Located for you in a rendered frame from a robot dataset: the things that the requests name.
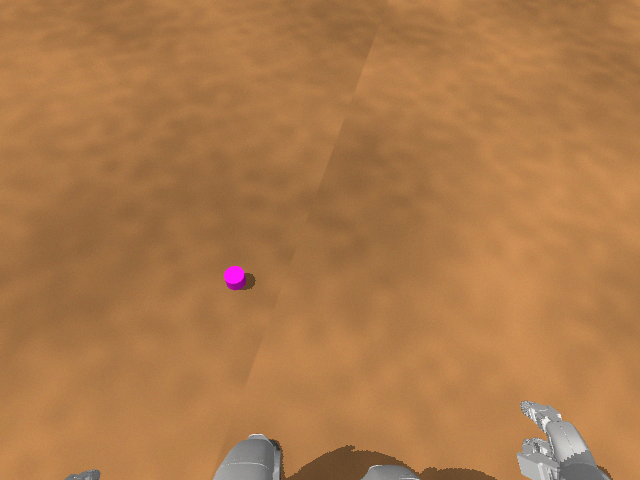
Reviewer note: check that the right robot hand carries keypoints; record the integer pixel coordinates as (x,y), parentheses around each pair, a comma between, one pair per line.
(543,460)

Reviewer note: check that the tin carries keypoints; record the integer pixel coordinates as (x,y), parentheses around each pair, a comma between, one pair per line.
(235,278)

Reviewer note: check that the right robot arm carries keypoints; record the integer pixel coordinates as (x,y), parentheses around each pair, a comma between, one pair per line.
(581,471)

